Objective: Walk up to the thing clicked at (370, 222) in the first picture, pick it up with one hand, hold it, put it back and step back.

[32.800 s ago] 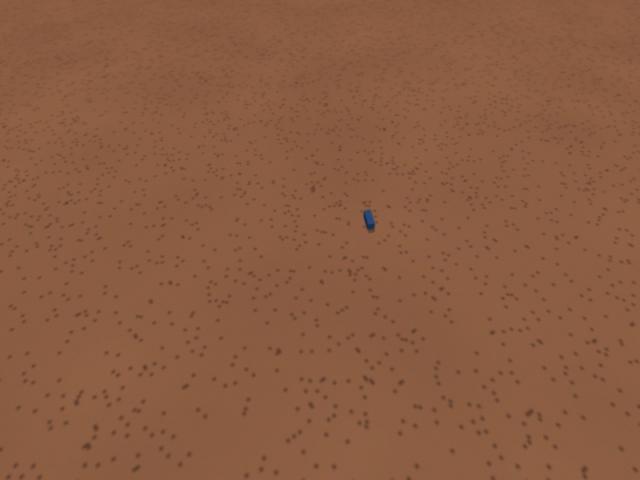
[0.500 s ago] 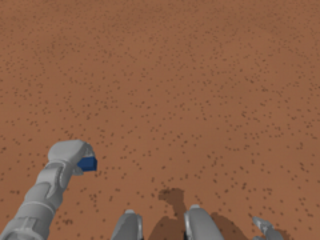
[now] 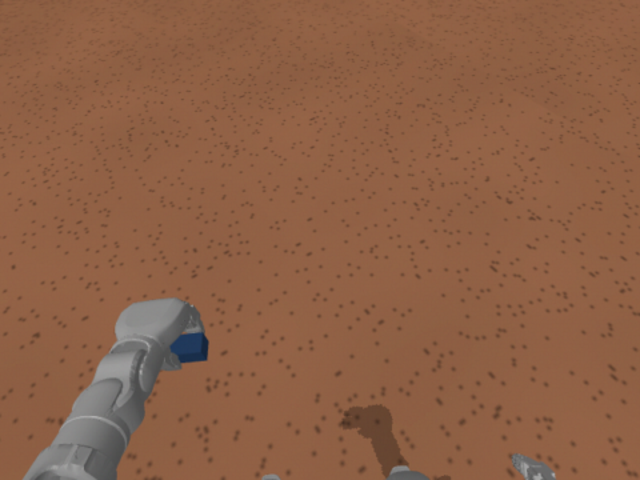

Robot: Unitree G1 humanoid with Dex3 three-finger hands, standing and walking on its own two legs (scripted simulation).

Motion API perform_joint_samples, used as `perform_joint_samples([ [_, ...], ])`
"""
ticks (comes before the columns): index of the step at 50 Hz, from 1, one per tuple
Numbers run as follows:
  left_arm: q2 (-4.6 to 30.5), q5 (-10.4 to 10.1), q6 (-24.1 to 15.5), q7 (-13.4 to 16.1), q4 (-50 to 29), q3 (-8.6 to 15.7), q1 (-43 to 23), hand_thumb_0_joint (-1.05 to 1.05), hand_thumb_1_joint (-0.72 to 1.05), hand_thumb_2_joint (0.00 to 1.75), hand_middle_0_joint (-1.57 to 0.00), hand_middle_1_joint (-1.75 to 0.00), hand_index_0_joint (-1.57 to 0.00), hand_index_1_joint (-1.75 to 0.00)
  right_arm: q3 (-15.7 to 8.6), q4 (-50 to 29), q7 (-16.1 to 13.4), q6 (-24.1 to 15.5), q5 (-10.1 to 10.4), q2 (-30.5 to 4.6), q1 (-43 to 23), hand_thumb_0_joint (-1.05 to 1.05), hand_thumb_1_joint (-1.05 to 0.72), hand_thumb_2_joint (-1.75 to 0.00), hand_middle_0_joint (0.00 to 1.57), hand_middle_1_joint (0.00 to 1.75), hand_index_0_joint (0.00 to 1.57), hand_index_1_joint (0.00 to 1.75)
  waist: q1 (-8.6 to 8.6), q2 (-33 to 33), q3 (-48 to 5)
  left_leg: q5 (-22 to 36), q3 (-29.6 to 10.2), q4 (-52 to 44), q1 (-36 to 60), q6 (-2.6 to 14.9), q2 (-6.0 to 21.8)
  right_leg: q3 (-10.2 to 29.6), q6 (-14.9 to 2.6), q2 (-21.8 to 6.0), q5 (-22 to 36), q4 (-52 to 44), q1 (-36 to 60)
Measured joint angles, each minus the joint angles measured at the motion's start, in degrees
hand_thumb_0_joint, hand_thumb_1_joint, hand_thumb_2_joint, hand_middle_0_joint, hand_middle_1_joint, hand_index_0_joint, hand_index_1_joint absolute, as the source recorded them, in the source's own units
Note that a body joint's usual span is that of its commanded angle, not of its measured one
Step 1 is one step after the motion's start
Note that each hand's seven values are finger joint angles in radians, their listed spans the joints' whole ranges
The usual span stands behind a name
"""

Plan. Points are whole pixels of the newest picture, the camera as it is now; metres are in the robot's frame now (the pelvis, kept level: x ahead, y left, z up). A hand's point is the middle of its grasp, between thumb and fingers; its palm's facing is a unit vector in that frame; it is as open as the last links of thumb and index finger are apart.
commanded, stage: hold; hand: left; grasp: from above
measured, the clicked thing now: (176, 349) +0.33 +0.23 -0.10
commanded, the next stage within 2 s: crouch in 1.88 s
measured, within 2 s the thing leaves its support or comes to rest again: neither
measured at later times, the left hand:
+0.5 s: hand (159, 342) +0.31 +0.22 -0.02, palm faces -0.46 -0.04 -0.89, open 6.3 cm
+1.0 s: hand (159, 357) +0.29 +0.21 -0.01, palm faces -0.45 -0.03 -0.89, open 6.3 cm
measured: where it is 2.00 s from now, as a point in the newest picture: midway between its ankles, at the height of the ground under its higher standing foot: outside the picture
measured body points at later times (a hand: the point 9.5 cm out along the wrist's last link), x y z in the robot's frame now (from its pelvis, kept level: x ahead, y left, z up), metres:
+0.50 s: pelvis +0.01 +0.00 +0.02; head +0.04 -0.02 +0.47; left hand +0.33 +0.22 +0.03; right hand +0.14 -0.26 -0.10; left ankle +0.02 +0.12 -0.70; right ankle +0.03 -0.14 -0.70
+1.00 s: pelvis +0.00 -0.01 +0.02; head +0.01 -0.03 +0.47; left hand +0.31 +0.21 +0.04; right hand +0.14 -0.26 -0.09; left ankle +0.02 +0.12 -0.70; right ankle +0.03 -0.14 -0.70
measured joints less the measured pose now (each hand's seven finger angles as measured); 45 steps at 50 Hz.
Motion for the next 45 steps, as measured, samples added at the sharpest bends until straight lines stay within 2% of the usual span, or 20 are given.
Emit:
perform_joint_samples([
  [9,0.44,0.71,-1.39,-2.1,-2.19,-0.28,1.26,0.01,0.57,0.04,-0.99,-0.19,-1.03,-0.14,-0.01,-0.81,0.07,0.72,0.2,-0.17,-0.89,0.01,-0.91,-0.9,0.2,0.3,0.2,0.3,0.76,-0.1,0.64,0.91,0.53,-3.98,4.47,0.16,-0.19,0.4,0.16,-0.2,0.96,-3.85,4.28],
  [16,0.42,0.75,-1.43,-2.42,-3.63,-0.33,1.94,0.01,0.57,0.05,-0.99,-0.19,-1.03,-0.14,-0.12,-1.13,0.3,1.41,0.33,-0.29,-1.4,0.01,-0.91,-0.9,0.2,0.3,0.2,0.3,1.36,0.13,0.73,1.49,0.65,-6.27,7.21,0.15,-0.3,0.46,0.15,-0.31,1.43,-5.93,6.91],
  [29,0.25,0.66,-1.57,-5.03,-6.6,-0.57,3.61,0.01,0.57,0.05,-1.0,-0.18,-1.03,-0.13,0.02,-2.15,0.14,2.51,0.59,-0.61,-1.97,0.01,-0.91,-0.9,0.2,0.3,0.2,0.3,1.85,0.21,1.2,2.8,0.91,-9.14,10.54,-0.06,-0.37,0.68,-0.08,-0.35,2.35,-7.94,9.76],
  [45,0.13,-0.03,-1.19,-6.12,-9.56,-0.71,5.11,0.01,0.56,0.05,-0.99,-0.2,-1.03,-0.15,0.42,-3.04,-0.27,2.81,0.95,-0.88,-2.83,0.01,-0.91,-0.9,0.2,0.3,0.2,0.3,2.33,0.53,2.41,4.9,1.07,-11.64,13.01,-0.33,-0.44,0.85,-0.39,-0.36,3.93,-9.38,11.67],
])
